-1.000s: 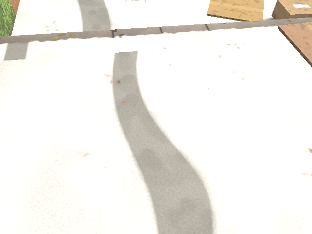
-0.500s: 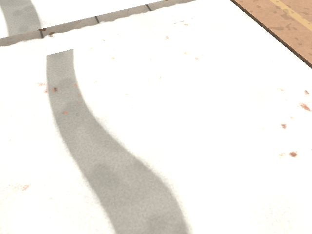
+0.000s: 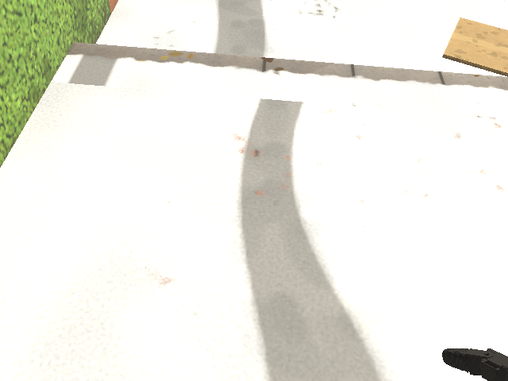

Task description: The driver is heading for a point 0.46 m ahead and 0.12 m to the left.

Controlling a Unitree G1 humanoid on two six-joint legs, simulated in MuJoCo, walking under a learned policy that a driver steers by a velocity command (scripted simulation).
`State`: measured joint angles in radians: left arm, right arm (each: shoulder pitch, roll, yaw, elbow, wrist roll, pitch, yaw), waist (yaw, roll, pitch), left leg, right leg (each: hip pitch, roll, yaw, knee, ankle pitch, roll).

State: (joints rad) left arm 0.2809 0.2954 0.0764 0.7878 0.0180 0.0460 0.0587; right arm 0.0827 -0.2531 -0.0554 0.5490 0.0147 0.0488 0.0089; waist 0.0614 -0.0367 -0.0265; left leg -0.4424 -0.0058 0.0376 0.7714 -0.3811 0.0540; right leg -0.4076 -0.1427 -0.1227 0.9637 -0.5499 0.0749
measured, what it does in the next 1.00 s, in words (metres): walks ahead, turning left: right foot, then left foot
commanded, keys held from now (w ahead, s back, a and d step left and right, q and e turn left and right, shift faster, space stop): q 0.50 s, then no key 0.20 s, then w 0.30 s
